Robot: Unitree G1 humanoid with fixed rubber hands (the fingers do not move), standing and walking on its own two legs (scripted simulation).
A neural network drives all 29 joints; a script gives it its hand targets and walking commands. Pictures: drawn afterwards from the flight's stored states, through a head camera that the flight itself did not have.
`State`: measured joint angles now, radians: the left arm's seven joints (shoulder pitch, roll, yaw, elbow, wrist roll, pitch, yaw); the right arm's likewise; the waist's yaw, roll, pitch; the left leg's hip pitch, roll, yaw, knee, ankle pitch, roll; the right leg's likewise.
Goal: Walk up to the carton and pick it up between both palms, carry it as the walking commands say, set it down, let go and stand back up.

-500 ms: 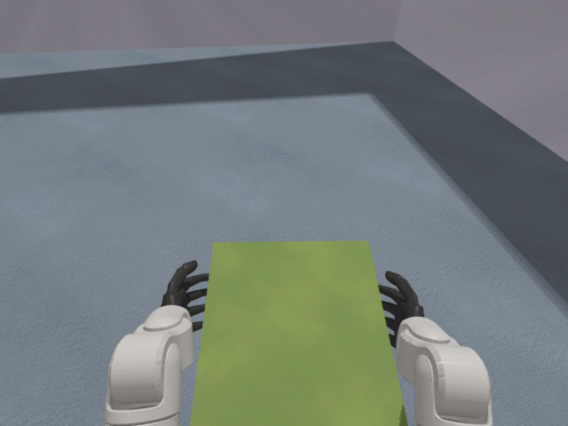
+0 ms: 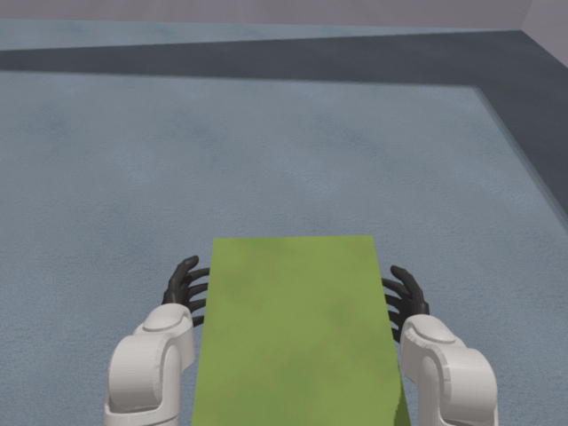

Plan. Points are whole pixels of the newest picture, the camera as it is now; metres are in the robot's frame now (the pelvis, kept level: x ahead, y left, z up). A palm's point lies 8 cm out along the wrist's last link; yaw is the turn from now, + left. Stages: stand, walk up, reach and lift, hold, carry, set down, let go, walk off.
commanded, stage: carry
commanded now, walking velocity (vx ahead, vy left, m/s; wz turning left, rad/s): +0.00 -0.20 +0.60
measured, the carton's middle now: (294, 350) +0.25 +0.00 +0.01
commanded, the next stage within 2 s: none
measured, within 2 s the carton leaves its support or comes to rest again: neither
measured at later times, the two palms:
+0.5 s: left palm (181, 388) +0.17 +0.12 +0.10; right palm (427, 331) +0.25 -0.16 +0.08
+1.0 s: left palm out of the picture +0.08 +0.08 +0.09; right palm (423, 334) +0.24 -0.16 +0.08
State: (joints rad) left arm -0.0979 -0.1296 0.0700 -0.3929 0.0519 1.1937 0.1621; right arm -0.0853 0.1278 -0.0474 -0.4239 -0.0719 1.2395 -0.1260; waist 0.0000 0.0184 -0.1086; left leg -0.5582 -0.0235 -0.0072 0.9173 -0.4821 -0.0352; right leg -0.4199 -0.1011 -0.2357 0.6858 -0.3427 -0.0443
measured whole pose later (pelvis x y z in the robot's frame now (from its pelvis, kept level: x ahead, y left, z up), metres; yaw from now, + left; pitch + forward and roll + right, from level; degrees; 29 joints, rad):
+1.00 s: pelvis -0.05 -0.18 +0.00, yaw +35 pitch +4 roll +3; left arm -0.07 -0.13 0.07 -0.44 0.04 1.18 0.16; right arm -0.07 0.13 -0.03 -0.46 -0.06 1.23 -0.13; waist 0.00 0.01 -0.06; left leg -0.55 -0.02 0.00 0.91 -0.49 -0.03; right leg -0.44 -0.09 -0.14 0.74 -0.37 -0.05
